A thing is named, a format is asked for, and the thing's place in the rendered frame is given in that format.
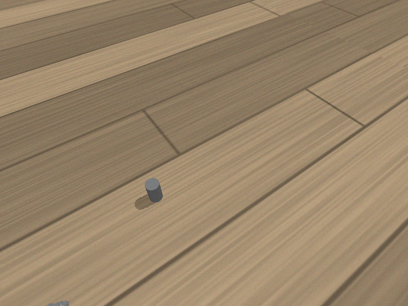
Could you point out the can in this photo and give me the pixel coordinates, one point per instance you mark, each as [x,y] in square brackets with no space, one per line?
[154,190]

